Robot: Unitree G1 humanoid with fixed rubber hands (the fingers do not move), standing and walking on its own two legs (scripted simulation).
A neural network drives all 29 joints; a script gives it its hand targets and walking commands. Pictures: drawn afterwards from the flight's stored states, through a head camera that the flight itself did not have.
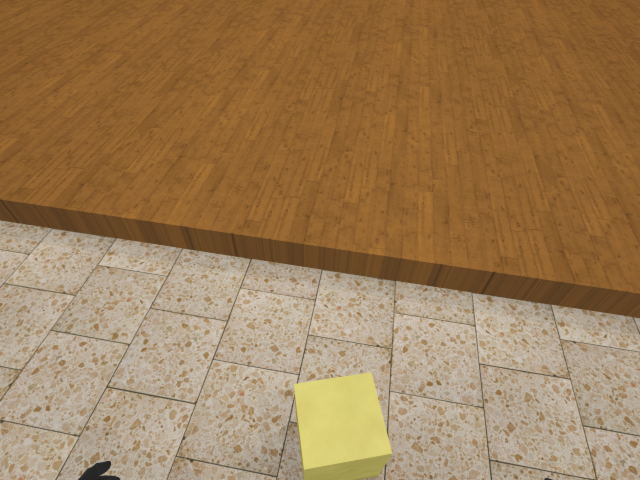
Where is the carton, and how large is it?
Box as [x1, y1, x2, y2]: [294, 372, 391, 479]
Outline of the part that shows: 370,372 294,384 296,419 303,479 361,479 377,476 391,454 391,450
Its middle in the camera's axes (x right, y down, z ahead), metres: +0.04 +0.52 +1.06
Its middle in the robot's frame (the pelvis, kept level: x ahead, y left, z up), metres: +0.37 -0.04 -0.66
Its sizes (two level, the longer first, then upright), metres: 0.210 0.200 0.250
